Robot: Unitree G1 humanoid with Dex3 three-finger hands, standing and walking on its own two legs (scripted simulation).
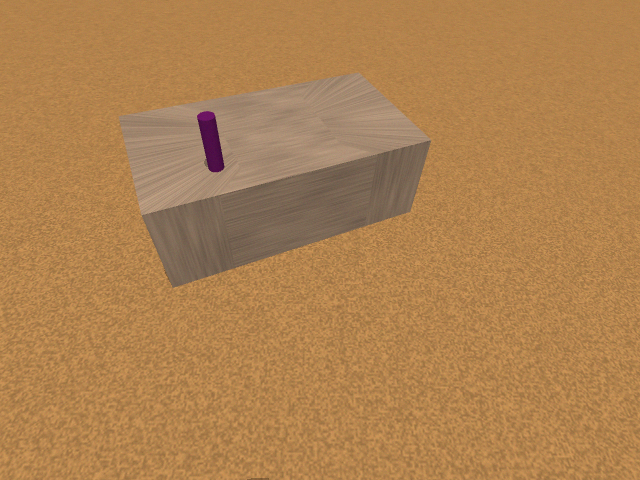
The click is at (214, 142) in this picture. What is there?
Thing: slim round
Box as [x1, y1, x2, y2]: [197, 111, 223, 171]
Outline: 201,112 197,115 208,167 211,171 219,171 223,168 223,161 214,114 209,111
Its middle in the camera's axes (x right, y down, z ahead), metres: -0.36 -0.32 +1.28
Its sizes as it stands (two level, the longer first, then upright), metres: 0.054 0.054 0.198
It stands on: a support 0.39 m high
